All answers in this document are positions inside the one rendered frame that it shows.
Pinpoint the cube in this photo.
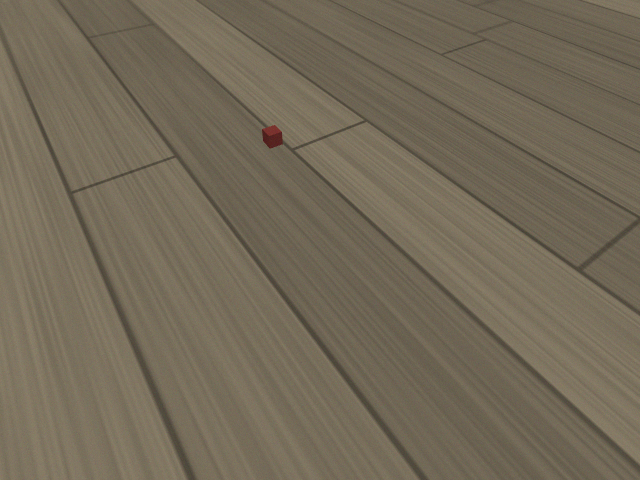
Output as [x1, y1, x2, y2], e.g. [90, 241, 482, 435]
[262, 125, 283, 149]

